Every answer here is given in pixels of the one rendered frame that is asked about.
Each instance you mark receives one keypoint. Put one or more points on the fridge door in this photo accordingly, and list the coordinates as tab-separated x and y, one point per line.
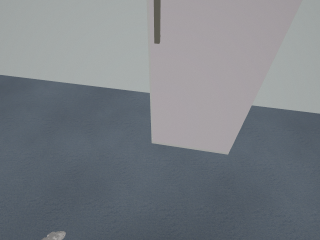
210	63

